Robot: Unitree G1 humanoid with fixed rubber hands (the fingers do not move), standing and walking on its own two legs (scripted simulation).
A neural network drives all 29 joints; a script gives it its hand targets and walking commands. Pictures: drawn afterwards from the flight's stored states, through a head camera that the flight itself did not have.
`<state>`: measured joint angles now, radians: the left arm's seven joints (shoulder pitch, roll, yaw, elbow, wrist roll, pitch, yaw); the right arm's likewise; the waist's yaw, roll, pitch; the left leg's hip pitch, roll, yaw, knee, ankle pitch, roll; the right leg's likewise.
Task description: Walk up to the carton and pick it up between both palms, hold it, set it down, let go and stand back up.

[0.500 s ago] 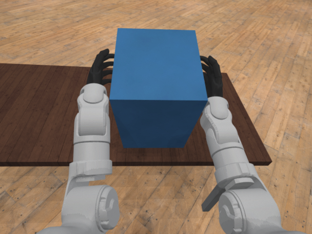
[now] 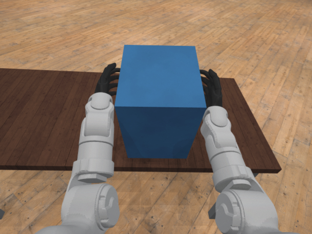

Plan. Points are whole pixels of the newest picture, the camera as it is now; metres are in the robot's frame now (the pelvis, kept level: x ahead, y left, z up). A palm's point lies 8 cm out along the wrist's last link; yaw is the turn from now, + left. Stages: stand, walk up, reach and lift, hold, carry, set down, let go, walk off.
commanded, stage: set down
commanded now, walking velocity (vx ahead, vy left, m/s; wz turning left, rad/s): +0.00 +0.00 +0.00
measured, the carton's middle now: (158, 107) +0.42 -0.01 +0.11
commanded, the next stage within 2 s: none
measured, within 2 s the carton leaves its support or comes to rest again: neither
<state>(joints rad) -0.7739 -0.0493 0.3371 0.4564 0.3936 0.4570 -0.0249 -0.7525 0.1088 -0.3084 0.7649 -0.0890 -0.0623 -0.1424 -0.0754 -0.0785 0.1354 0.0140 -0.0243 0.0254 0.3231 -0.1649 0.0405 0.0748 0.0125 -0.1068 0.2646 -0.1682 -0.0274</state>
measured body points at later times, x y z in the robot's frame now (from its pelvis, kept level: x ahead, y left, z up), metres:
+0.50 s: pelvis +0.01 +0.00 +0.00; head -0.01 +0.03 +0.45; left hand +0.43 +0.12 +0.13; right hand +0.40 -0.15 +0.14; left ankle +0.02 +0.09 -0.75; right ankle +0.00 -0.10 -0.75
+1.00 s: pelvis +0.01 +0.00 +0.00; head +0.02 +0.03 +0.45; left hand +0.44 +0.12 +0.10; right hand +0.41 -0.15 +0.12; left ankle +0.02 +0.09 -0.75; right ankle +0.00 -0.10 -0.75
